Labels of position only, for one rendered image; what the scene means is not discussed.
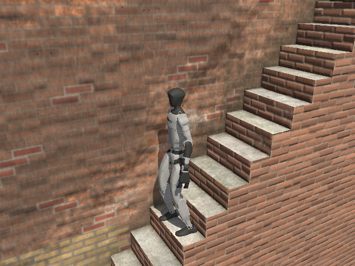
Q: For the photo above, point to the left robot hand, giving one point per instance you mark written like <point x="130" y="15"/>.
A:
<point x="184" y="178"/>

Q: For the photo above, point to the left robot upper arm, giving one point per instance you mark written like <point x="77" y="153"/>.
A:
<point x="183" y="123"/>

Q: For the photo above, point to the robot left thigh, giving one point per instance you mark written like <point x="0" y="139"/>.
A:
<point x="174" y="181"/>

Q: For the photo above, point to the right robot shin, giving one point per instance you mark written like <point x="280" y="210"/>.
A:
<point x="168" y="200"/>

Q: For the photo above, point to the robot left forearm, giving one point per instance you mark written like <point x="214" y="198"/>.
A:
<point x="186" y="156"/>

